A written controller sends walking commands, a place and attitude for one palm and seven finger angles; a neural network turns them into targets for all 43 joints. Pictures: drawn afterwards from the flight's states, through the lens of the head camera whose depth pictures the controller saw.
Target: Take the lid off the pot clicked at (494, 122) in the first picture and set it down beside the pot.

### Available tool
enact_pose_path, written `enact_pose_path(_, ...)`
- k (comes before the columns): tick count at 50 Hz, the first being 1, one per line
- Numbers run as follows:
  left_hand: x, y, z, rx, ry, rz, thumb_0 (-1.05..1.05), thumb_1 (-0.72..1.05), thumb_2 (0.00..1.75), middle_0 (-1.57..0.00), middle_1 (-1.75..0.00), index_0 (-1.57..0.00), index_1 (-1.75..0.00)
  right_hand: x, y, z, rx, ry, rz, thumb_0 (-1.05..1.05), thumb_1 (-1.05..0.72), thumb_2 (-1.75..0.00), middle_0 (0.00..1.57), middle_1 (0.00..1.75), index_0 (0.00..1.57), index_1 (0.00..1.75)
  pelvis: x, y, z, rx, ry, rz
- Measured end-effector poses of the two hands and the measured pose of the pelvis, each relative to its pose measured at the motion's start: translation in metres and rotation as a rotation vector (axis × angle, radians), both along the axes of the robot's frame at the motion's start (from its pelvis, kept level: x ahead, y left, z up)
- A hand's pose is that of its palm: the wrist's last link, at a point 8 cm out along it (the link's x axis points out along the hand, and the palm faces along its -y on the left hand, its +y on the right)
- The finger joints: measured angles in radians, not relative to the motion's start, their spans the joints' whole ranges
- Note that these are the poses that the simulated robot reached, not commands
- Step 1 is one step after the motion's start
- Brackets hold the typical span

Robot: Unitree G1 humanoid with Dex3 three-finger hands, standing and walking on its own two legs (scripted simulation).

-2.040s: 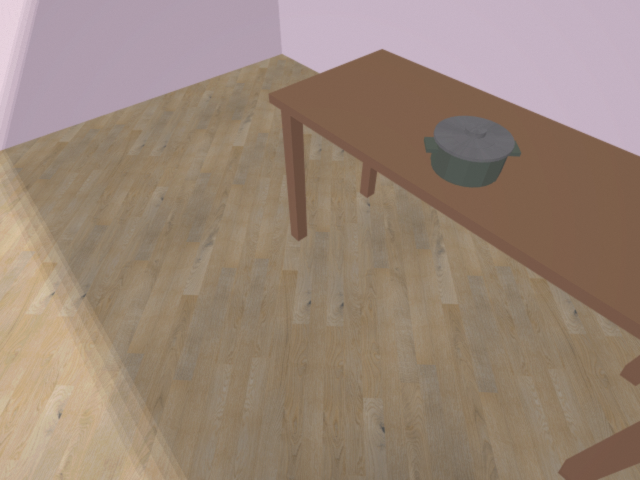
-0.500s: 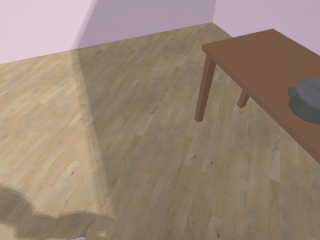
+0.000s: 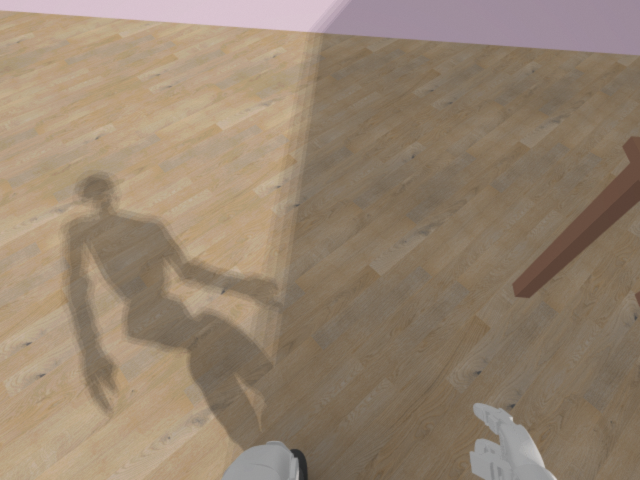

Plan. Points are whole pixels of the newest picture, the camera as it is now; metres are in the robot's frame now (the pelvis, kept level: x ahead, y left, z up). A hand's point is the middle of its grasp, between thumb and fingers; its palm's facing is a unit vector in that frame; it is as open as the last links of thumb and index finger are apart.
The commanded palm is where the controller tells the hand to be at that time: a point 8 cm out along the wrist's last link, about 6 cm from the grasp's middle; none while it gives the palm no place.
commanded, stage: turn to face it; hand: left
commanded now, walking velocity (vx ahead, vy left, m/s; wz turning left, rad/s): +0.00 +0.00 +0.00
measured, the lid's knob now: out of the picture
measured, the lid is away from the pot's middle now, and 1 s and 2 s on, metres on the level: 0.00 0.00 0.00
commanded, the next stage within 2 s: none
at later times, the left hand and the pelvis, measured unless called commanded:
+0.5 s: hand (233, 406) +0.21 +0.16 -0.16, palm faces -0.12 -0.97 -0.21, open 7.4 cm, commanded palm none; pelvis +0.11 -0.02 +0.00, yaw -9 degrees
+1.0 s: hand (241, 340) +0.31 +0.17 -0.16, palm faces -0.37 -0.90 -0.22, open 7.4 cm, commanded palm none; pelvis +0.14 +0.01 +0.01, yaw -26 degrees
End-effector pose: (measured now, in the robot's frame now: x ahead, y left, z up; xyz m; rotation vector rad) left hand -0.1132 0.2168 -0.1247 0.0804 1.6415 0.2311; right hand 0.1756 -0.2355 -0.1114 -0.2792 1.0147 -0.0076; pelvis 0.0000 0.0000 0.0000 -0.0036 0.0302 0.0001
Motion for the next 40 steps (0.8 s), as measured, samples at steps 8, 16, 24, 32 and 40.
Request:
enact_pose_path(8,0.113,0.04,-0.011,0.053,-0.162,-0.002,0.01,0.91,0.9,-0.2,-0.3,-0.19,-0.3,0.028,0.029,0.009,-0.015,0.016,-0.007,0.0,-0.9,-0.9,0.2,0.3,0.2,0.3,0.044,0.011,0.01,-0.01,-0.021,0.032)
enact_pose_path(16,0.228,0.032,-0.003,0.025,-0.328,-0.099,0.01,0.91,0.9,-0.2,-0.3,-0.19,-0.3,0.005,0.015,0.014,-0.006,0.065,-0.173,-0.02,-0.93,-0.9,0.2,0.3,0.21,0.3,0.081,0.007,0.02,-0.016,-0.047,-0.03)
enact_pose_path(24,0.311,-0.003,-0.002,0.003,-0.382,-0.268,0.01,0.91,0.9,-0.2,-0.3,-0.19,-0.3,-0.045,-0.028,-0.012,0.0,0.174,-0.36,0.0,-0.91,-0.9,0.2,0.3,0.21,0.3,0.106,-0.014,0.008,-0.001,-0.054,-0.15)
enact_pose_path(32,0.356,-0.025,0.008,0.038,-0.434,-0.374,0.01,0.91,0.9,-0.2,-0.3,-0.2,-0.3,-0.089,-0.058,-0.023,-0.002,0.309,-0.481,0.01,-0.91,-0.9,0.2,0.3,0.2,0.3,0.117,-0.034,0.006,-0.01,-0.037,-0.229)
enact_pose_path(40,0.382,-0.023,0.014,0.02,-0.402,-0.466,0.01,0.91,0.9,-0.21,-0.3,-0.2,-0.3,-0.073,-0.055,-0.006,0.0,0.224,-0.543,0.01,-0.91,-0.9,0.2,0.3,0.2,0.3,0.128,-0.027,0.016,0.011,-0.013,-0.325)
